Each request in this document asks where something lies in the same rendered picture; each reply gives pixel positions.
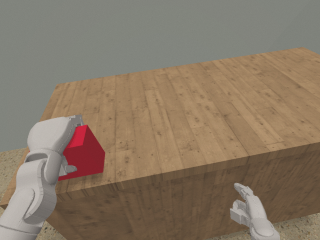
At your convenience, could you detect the robot right hand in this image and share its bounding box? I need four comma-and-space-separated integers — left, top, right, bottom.
230, 183, 267, 227

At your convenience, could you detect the robot left forearm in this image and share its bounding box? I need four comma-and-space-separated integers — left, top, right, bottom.
0, 149, 63, 240

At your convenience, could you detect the robot right forearm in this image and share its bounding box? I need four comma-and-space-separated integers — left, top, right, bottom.
249, 217, 280, 240

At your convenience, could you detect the robot left hand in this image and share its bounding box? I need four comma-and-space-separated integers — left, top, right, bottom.
27, 114, 85, 177

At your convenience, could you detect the sponge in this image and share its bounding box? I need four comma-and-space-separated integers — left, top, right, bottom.
29, 125, 105, 181

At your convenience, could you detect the table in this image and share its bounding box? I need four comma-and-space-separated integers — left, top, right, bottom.
0, 47, 320, 240

